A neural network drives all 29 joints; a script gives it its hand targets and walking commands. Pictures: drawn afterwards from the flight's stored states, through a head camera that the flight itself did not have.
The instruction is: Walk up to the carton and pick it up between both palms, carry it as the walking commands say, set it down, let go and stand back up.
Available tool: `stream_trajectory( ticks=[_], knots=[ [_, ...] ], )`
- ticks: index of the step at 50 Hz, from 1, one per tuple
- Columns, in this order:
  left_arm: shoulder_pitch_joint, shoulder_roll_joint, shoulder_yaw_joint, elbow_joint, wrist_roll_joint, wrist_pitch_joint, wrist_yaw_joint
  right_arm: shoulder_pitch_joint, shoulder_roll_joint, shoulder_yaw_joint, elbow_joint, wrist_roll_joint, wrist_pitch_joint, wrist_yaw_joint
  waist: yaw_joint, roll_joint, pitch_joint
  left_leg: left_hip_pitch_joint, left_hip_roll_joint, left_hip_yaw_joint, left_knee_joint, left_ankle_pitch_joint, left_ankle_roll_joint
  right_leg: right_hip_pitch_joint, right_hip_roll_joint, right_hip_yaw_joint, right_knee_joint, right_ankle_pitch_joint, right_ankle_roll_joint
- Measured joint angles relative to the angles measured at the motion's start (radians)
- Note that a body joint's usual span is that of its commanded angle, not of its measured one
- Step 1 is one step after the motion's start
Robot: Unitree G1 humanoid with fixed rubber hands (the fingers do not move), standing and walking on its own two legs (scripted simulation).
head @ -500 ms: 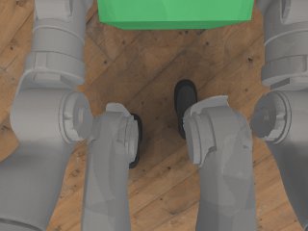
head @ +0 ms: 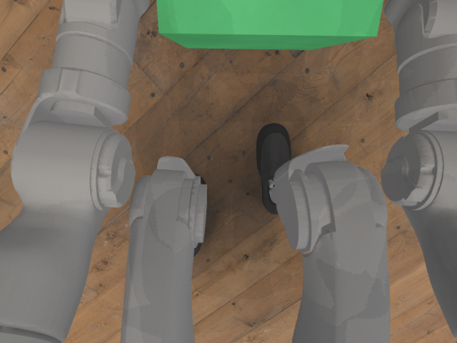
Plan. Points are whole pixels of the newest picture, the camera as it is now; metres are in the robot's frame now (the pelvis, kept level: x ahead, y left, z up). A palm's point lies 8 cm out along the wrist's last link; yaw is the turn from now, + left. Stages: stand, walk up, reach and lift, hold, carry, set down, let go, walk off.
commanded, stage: set down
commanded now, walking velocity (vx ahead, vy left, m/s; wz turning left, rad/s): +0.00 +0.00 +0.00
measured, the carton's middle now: out of the picture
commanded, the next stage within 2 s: none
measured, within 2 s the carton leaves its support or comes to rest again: rests again in 0.30 s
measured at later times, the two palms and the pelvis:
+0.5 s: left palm out of the picture +0.57 +0.07 -0.19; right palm out of the picture +0.53 -0.26 -0.18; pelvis +0.01 -0.01 -0.01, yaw +0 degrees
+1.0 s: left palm out of the picture +0.57 +0.07 -0.19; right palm out of the picture +0.52 -0.26 -0.19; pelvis +0.01 +0.00 -0.01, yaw -1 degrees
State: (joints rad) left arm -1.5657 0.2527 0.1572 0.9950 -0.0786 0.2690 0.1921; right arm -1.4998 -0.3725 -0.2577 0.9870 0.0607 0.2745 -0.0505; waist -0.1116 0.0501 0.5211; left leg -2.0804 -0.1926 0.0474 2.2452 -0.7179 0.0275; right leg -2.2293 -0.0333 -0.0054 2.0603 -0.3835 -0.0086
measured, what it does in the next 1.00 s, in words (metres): stands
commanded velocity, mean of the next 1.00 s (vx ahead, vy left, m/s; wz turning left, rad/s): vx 0.00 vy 0.00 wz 0.00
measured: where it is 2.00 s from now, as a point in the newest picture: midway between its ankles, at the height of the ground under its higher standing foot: (232, 206)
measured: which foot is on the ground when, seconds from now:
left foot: down 0.00-1.00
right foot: down 0.00-1.00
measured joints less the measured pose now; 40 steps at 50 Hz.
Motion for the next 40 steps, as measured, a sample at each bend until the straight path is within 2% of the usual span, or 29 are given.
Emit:
stream_trajectory(
  ticks=[8, 15, 29, 40],
  knots=[
    [0.012, -0.014, -0.016, 0.001, 0.013, -0.009, 0.009, 0.012, -0.013, 0.002, 0.026, 0.023, -0.018, 0.011, -0.005, -0.027, 0.000, -0.020, -0.002, -0.017, 0.013, 0.000, -0.011, -0.017, -0.006, -0.018, 0.005, 0.004, -0.011],
    [0.010, -0.010, -0.002, 0.002, 0.037, -0.021, -0.010, -0.008, -0.015, -0.001, 0.057, 0.053, -0.032, 0.008, 0.005, -0.045, -0.003, -0.029, 0.001, -0.027, 0.024, -0.003, -0.020, -0.029, -0.005, -0.030, 0.012, 0.009, -0.021],
    [0.031, -0.024, 0.030, 0.023, 0.063, -0.048, -0.051, 0.015, -0.016, -0.003, 0.118, 0.023, -0.078, 0.030, 0.009, -0.013, -0.055, -0.052, -0.009, -0.020, 0.030, -0.020, -0.013, -0.052, -0.015, -0.023, 0.028, -0.019, -0.017],
    [0.048, -0.040, 0.059, -0.004, 0.090, -0.064, -0.064, 0.012, -0.020, -0.019, 0.139, 0.024, -0.091, 0.042, 0.015, -0.026, -0.045, -0.048, -0.002, -0.018, 0.042, -0.026, -0.006, -0.049, -0.009, -0.024, 0.033, -0.019, -0.012]
  ],
)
